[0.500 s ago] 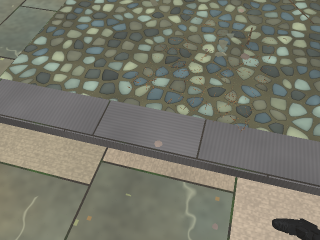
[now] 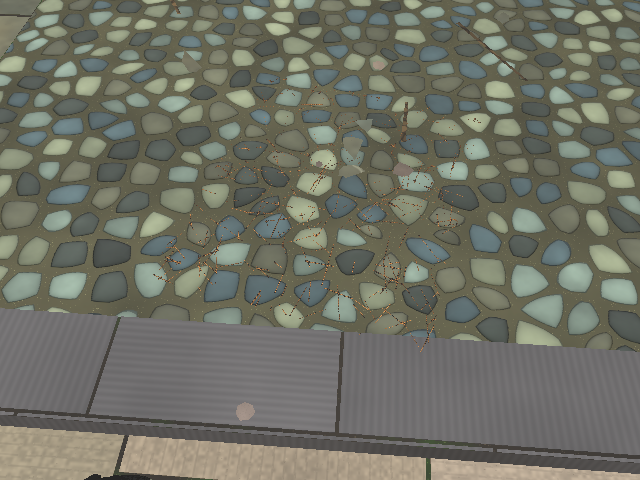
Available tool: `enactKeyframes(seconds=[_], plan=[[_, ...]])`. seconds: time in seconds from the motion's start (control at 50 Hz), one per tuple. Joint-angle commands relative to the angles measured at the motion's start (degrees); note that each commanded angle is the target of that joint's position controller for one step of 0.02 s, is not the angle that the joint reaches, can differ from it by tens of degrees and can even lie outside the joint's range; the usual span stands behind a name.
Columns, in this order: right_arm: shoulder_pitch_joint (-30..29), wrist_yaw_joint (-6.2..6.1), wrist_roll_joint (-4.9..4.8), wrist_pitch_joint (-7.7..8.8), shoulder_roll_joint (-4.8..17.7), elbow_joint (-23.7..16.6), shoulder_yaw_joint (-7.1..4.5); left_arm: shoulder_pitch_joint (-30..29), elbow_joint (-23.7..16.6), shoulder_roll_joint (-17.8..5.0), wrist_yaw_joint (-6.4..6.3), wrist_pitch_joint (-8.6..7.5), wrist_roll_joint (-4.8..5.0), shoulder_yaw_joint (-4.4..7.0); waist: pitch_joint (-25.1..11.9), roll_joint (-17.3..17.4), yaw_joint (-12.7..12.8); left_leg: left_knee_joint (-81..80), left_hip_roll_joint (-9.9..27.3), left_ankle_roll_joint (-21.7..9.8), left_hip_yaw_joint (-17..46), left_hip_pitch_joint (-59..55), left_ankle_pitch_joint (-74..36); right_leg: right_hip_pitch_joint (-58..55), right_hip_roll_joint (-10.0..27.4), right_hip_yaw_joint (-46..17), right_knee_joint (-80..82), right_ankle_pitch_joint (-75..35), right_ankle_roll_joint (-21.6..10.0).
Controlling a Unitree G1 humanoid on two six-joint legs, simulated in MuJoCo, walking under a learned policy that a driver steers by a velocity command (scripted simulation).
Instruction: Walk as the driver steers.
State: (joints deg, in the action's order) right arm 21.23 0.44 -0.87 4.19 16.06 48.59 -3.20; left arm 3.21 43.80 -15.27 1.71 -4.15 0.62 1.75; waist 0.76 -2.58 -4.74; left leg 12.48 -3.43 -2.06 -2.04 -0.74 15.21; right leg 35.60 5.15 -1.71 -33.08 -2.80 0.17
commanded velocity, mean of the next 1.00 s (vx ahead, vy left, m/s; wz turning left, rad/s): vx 0.25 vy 0.00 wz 0.00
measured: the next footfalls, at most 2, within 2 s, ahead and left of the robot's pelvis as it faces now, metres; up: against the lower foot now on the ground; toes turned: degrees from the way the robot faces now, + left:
right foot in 0.10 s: +0.23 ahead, -0.14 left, +0.00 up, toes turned -2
left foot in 0.56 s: +0.44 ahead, +0.08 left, +0.00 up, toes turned +1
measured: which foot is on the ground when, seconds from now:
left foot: down 0.00-0.12, up 0.14-0.54, down 0.56-1.00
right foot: up 0.00-0.08, down 0.10-0.58, up 0.60-0.82, down 0.84-1.00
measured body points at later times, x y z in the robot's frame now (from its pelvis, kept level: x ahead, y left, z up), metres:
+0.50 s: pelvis +0.25 -0.04 +0.00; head +0.28 -0.04 +0.45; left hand +0.28 +0.24 -0.13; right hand +0.44 -0.28 -0.10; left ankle +0.41 +0.10 -0.71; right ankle +0.19 -0.13 -0.74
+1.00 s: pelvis +0.35 -0.03 -0.01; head +0.35 -0.04 +0.44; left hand +0.37 +0.22 -0.15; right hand +0.43 -0.27 -0.15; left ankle +0.40 +0.08 -0.74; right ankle +0.33 -0.16 -0.74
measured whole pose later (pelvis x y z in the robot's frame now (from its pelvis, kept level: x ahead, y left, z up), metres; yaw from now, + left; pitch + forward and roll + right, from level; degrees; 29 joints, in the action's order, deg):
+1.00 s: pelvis +0.35 -0.03 -0.01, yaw +0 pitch -1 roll +1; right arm 9.7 -1.4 0.8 -0.5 11.5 56.1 -1.2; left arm 15.0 60.1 -12.1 -1.4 0.4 -1.0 1.3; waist 1.7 1.0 0.0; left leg 27.5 -0.2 -0.2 -1.2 16.2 10.0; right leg 10.9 1.7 -0.2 -30.2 18.1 1.2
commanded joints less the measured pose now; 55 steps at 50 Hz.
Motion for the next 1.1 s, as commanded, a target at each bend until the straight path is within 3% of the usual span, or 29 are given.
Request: enactKeyframes(seconds=[0.02, 0.06, 0.08, 0.1, 0.12, 0.14, 0.16, 0.18, 0.2, 0.24, 0.28, 0.32, 0.4, 0.48, 0.54, 0.56, 0.58, 0.6, 0.62, 0.64, 0.68, 0.74, 0.8, 0.84, 0.86, 0.88, 0.94, 1.0, 1.1], plan=[[0.75, -0.64, -0.42, -0.20, 10.35, -1.13, -2.64, -5.81, -5.44, -5.31, 0.80, -1.34, 0.16, 1.16, 2.68, 6.45, 1.27, -0.46, 18.03, -8.25, 8.02, -1.13, -19.63, -0.33, -0.88, 0.26, 3.35, 3.57, -1.93], [-0.83, -0.92, -0.39, -0.78, 11.03, -0.95, -2.81, -0.91, -4.25, -7.02, 0.81, -1.57, -0.02, 1.96, -0.37, 7.47, 4.57, 5.64, 17.39, -6.75, 7.08, -2.34, -31.39, -8.61, -3.19, 2.45, 5.29, 6.82, -3.72], [-1.22, -1.04, -0.20, -1.10, 10.09, -0.98, -2.40, 6.82, -1.75, -9.18, 0.41, -1.57, -0.20, 3.22, -5.20, 6.69, 8.21, 14.60, 14.55, -5.35, 4.85, -0.54, -38.08, -19.49, -4.75, 3.93, 6.33, 6.18, -5.31], [-0.84, -1.23, 0.81, -1.09, 7.63, -2.12, -1.22, 16.87, 0.45, -12.91, -0.16, -1.48, -0.65, 4.48, -13.44, 2.71, 11.84, 29.78, 11.50, -3.30, 2.31, 8.78, -29.02, -36.31, 2.22, -3.26, 3.73, 2.78, -8.49], [5.98, -0.70, 0.92, 0.07, 1.37, -3.18, 0.78, 21.69, 1.67, -18.26, -0.31, -0.96, -0.96, 5.83, -20.67, -12.25, 9.52, 51.38, 1.46, 1.20, 0.37, 33.07, 0.22, -57.42, 15.53, -29.49, 7.96, 13.80, -17.85], [3.36, -0.43, 0.31, 1.20, 5.04, -2.20, 0.04, 22.17, 1.59, -12.81, -0.18, -0.84, -0.09, 4.33, -21.96, -10.68, 11.39, 59.29, 1.39, 1.00, 8.28, 40.42, 17.63, -58.11, 16.51, -39.21, 14.57, 21.08, -18.27], [-1.28, 0.00, -1.22, 1.99, 8.67, -3.69, -0.98, 17.67, 0.81, -10.76, -0.27, -0.93, -0.11, 3.48, -13.37, -7.19, 10.82, 61.57, 4.52, 0.02, 8.67, 44.96, 14.23, -51.30, 15.04, -31.75, 15.88, 22.80, -15.71], [-4.86, -0.12, -1.28, 2.20, 8.39, -4.50, -0.82, 13.75, -0.04, -9.56, -0.38, -0.90, -0.41, 3.10, -8.48, -2.98, 9.39, 59.55, 7.54, -0.36, 6.83, 44.12, 9.21, -43.43, 12.92, -25.12, 16.94, 19.51, -14.23], [-6.90, -0.33, -0.37, 2.02, 7.88, -4.86, -0.95, 10.80, -0.23, -7.99, -0.22, -0.95, -0.72, 2.66, -4.30, -0.79, 7.91, 55.88, 9.31, -0.08, 5.98, 42.30, 5.71, -35.93, 10.98, -20.46, 18.95, 14.39, -13.73], [-4.77, -0.53, 0.24, 0.77, 6.25, -4.04, -1.07, 8.52, -0.27, -6.39, -0.07, -1.48, -1.26, 2.15, -3.12, -2.62, 4.78, 52.07, 11.19, 0.39, 6.42, 35.83, 1.79, -28.38, 8.53, -15.28, 22.21, 8.70, -13.11], [-4.42, -0.72, 0.44, -0.20, 4.59, -3.79, -0.77, 8.90, 0.55, -7.35, -0.14, -2.12, -0.81, 2.45, -2.31, -2.22, 3.89, 49.22, 11.50, 1.43, 5.69, 35.21, -0.65, -25.71, 7.95, -11.47, 24.57, 4.69, -14.06], [-7.45, -1.05, 1.15, -0.53, 4.28, -4.75, -0.70, 9.29, 1.47, -8.42, -0.61, -2.18, -1.08, 2.64, -0.45, -0.91, 3.75, 43.58, 11.03, 3.06, 4.95, 36.36, -4.35, -24.78, 7.52, -7.20, 24.48, -9.56, -14.37], [-12.20, -0.67, 1.27, -0.29, 1.45, -4.86, 0.33, 11.44, 3.40, -8.69, -1.53, -1.04, -1.15, 2.48, -2.01, -1.87, 5.52, 28.58, 7.66, 3.62, 1.78, 28.83, -16.58, -24.31, 3.49, 1.76, 21.31, -22.26, -11.00], [-15.88, -0.11, 1.18, -0.80, 2.76, -5.36, 0.14, 13.18, 5.55, -8.62, -2.01, 0.53, -0.63, 2.17, -2.56, -2.41, 6.75, 22.24, 6.13, 2.48, 2.83, 27.22, -16.61, -30.21, 6.14, -0.64, 17.13, -21.06, -10.25], [-10.79, 0.27, 2.00, -0.48, 4.51, -3.38, -0.73, 10.61, 6.00, -8.56, -2.40, 1.72, 0.16, 2.09, -4.65, -1.86, 2.96, 13.91, 4.00, -0.03, 1.70, 18.89, -17.50, -32.27, 5.35, -1.71, 8.20, -21.44, -7.72], [-7.65, 0.01, 2.43, -0.26, 6.76, -2.01, -1.47, 12.60, 6.49, -7.84, -2.39, 1.64, -0.19, 1.88, -6.38, 0.73, 2.19, 10.05, 5.20, -1.11, 2.77, 11.82, -32.90, -30.73, 1.71, -0.20, 2.00, -18.96, -5.18], [-3.41, -0.45, 3.35, -0.20, 11.08, -1.15, -2.19, 16.69, 6.20, -5.17, -2.14, 0.87, -1.97, 0.93, -12.72, 7.98, 3.58, 16.23, 15.08, -5.83, 12.13, -4.31, -61.65, -20.10, -2.47, 1.72, -9.57, -0.45, -1.89], [-1.73, -0.77, 3.31, -1.03, 7.85, 0.03, -1.17, 22.63, 8.27, -0.76, -1.72, 0.67, -1.59, -0.50, -18.88, 16.47, 4.59, 16.05, 25.87, -15.66, 22.77, -11.75, -69.66, -12.03, -6.41, 0.80, -23.20, 36.45, 1.42], [-2.75, -0.35, 2.21, -1.49, 4.67, -0.26, -0.16, 20.78, 9.08, -4.19, -1.58, 1.53, -0.30, 0.26, -18.55, 12.08, 3.38, 13.38, 25.32, -16.48, 24.50, -6.07, -56.11, -11.55, -4.98, -3.24, -28.31, 44.40, 2.65], [-7.06, -0.09, 1.58, -1.72, 4.28, -0.58, 0.03, 17.54, 8.43, -5.86, -1.90, 2.80, 0.47, 0.92, -12.82, 9.74, 4.30, 10.92, 23.03, -14.80, 22.27, 0.32, -40.49, -9.40, -3.47, -2.86, -30.51, 43.99, 3.25], [-15.77, -0.29, 1.83, -2.23, 3.37, -2.17, 0.53, 13.07, 8.04, -6.05, -3.52, 5.45, -0.09, 1.58, -5.16, 7.95, 6.00, 5.11, 19.16, -11.00, 18.52, 13.52, -17.45, -11.19, -1.17, -2.29, -25.17, 38.28, 4.50], [-18.39, -0.94, 2.86, -3.09, 3.62, -1.46, 0.35, 15.22, 9.90, -2.62, -4.50, 6.74, -1.03, 0.92, -4.05, 12.37, 7.64, 3.08, 13.93, -8.27, 12.18, 22.01, -9.99, -22.10, -2.35, 0.71, -11.61, 30.19, 5.23], [-16.17, -1.14, 1.69, -3.43, 2.20, 0.58, 0.92, 17.10, 12.62, -1.29, -3.98, 6.88, -1.28, 0.72, -5.58, 10.10, 8.16, 4.74, 12.79, -6.66, 10.31, 21.97, -2.88, -29.71, -3.56, 2.98, 1.85, 15.92, 3.52], [-13.38, -0.88, 1.62, -3.44, 1.36, 2.46, 1.32, 13.84, 11.65, -3.86, -3.77, 7.02, -2.50, 0.89, -2.19, 6.02, 6.52, 5.28, 10.30, -1.63, 9.55, 22.98, 10.44, -29.22, -0.69, -0.36, 7.91, 12.17, 1.32], [-11.80, -0.94, 1.94, -3.70, 2.49, 2.72, 0.84, 12.64, 11.72, -6.71, -3.76, 6.92, -2.02, 1.43, 0.72, 2.24, 4.03, 4.58, 7.83, 0.23, 7.12, 21.79, 12.70, -23.11, -0.45, -0.27, 7.51, 21.21, -0.46], [-13.60, -1.29, 2.27, -3.97, 2.74, 2.76, 0.86, 12.03, 12.21, -5.62, -3.54, 6.32, -1.69, 1.33, 2.70, 0.85, 4.87, 6.44, 6.59, 1.48, 5.40, 17.79, 10.32, -17.29, -0.88, -0.89, 9.51, 28.36, -1.36], [-11.99, -2.16, 1.69, -4.23, 1.65, 4.54, 0.79, 10.81, 13.74, -3.21, -3.26, 4.15, -1.76, 0.63, 2.43, -2.49, 3.83, 11.22, 5.68, 1.12, 3.80, 11.94, -2.48, -15.72, -0.75, -1.43, 12.36, 22.75, -0.03], [-10.65, -2.23, 1.50, -4.41, 1.13, 6.54, 0.65, 13.15, 15.56, -2.41, -3.05, 3.13, -1.36, 0.26, 0.35, -0.42, 4.33, 12.15, 5.90, 0.82, 3.63, 9.88, -10.39, -18.93, -1.33, -0.59, 11.15, 15.29, 0.49], [-10.31, -2.29, 1.18, -4.95, 1.03, 8.89, 0.49, 14.66, 17.08, -2.06, -3.19, 3.48, -1.28, -0.16, 0.13, 1.43, 4.79, 12.24, 5.94, 1.38, 3.34, 9.15, -14.08, -21.51, -1.83, -0.06, 10.97, 9.69, 0.00]])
